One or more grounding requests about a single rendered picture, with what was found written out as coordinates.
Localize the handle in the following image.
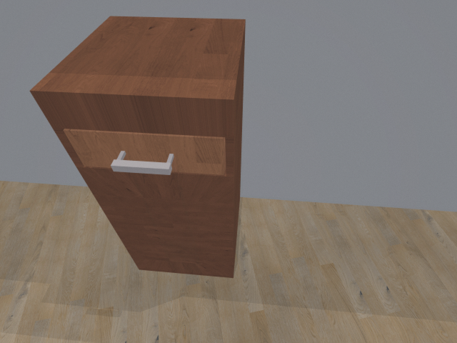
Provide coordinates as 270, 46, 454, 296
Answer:
111, 151, 174, 175

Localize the cabinet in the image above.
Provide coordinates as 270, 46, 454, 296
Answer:
30, 16, 246, 278

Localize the drawer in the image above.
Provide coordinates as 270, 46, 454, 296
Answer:
64, 129, 226, 175

